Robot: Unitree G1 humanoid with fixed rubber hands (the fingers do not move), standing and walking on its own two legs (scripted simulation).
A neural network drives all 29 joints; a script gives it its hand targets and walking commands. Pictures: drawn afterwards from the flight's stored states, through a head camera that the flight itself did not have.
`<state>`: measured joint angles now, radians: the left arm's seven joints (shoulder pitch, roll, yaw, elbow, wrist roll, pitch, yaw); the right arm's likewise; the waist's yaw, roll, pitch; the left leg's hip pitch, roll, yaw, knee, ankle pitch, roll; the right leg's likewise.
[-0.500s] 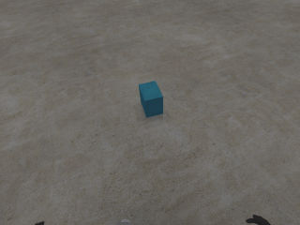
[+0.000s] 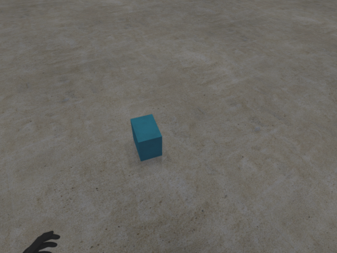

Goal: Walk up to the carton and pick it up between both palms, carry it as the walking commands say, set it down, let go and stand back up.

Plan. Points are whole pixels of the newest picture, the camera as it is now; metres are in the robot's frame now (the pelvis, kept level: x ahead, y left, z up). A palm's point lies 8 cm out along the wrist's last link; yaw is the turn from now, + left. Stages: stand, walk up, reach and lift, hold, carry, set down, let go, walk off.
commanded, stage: walk up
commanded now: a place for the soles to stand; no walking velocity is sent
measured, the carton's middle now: (146, 137) +1.00 +0.10 -0.64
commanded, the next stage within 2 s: none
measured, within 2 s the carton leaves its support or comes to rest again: neither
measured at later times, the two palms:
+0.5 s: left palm (34, 195) +0.32 +0.36 -0.07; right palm (256, 166) +0.36 -0.26 -0.03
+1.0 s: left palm (43, 135) +0.53 +0.40 -0.07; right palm (222, 116) +0.61 -0.23 -0.06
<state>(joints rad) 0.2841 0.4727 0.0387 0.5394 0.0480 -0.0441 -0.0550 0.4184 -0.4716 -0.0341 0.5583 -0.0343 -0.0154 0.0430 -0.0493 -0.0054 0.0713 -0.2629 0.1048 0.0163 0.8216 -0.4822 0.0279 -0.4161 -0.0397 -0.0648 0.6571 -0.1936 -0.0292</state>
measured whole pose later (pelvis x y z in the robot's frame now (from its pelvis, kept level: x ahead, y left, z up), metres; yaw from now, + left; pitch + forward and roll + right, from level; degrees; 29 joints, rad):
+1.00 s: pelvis +0.47 +0.07 +0.00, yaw +2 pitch -3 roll -1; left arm 0.35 0.48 0.04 0.59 0.03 0.02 0.01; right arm 0.31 -0.46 -0.02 0.48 -0.05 0.01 0.04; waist 0.01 0.03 0.13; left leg -0.39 0.08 0.05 0.76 -0.31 -0.01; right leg -0.36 -0.05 0.01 1.04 -0.53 -0.02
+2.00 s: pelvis +0.51 +0.07 +0.02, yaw -1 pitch -4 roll +0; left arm 0.19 0.43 0.01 0.78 0.00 0.02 -0.03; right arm 0.21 -0.41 -0.01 0.67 0.00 0.04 0.05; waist 0.01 -0.01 0.11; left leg -0.19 0.05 0.08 0.51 -0.26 -0.02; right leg -0.24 -0.07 -0.06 0.51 -0.20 0.02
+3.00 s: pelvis +0.60 -0.03 +0.01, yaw +11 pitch -2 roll +1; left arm 0.20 0.39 0.01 0.61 0.05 0.07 -0.02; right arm 0.40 -0.44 -0.06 0.61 -0.02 0.03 -0.03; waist -0.02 -0.01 0.15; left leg -0.36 -0.01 0.01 0.83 -0.51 -0.01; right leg -0.31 -0.11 -0.11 0.69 -0.32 0.03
